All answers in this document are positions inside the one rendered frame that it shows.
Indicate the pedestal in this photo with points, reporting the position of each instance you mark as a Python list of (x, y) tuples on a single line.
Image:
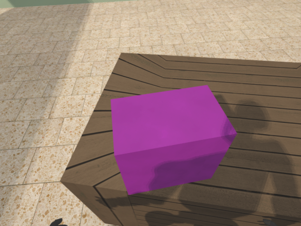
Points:
[(258, 178)]

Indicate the carton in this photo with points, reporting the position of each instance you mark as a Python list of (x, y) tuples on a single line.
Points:
[(169, 138)]

